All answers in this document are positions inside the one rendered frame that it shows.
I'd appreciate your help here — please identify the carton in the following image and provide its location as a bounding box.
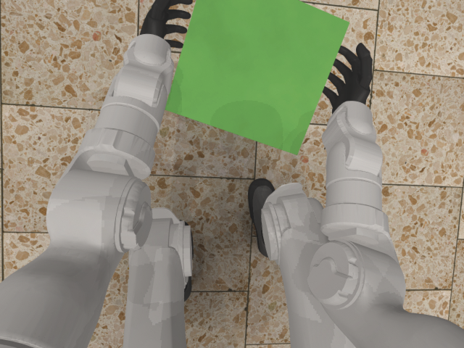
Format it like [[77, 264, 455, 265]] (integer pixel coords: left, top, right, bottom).
[[165, 0, 349, 155]]

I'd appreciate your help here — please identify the robot left upper arm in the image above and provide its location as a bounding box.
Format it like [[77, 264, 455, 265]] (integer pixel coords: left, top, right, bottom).
[[0, 169, 153, 348]]

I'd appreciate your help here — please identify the left robot thigh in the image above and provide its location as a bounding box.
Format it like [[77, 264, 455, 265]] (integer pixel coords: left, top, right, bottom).
[[123, 218, 192, 348]]

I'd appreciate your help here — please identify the robot left hand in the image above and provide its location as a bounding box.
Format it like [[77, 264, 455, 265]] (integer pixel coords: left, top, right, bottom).
[[140, 0, 193, 49]]

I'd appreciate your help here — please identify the robot right forearm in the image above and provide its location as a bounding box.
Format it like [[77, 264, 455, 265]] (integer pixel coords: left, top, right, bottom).
[[320, 101, 400, 266]]

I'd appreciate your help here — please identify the robot left forearm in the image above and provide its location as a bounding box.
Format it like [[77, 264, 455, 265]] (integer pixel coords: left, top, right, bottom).
[[46, 34, 174, 233]]

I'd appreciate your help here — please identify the robot right foot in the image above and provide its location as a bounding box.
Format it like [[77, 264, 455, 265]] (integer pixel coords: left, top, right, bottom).
[[248, 178, 275, 257]]

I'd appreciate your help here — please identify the robot right hand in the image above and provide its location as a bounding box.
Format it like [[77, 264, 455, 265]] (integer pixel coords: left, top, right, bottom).
[[323, 43, 373, 114]]

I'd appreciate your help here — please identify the robot right upper arm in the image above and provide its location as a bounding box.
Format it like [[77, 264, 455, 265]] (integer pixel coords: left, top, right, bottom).
[[307, 239, 464, 348]]

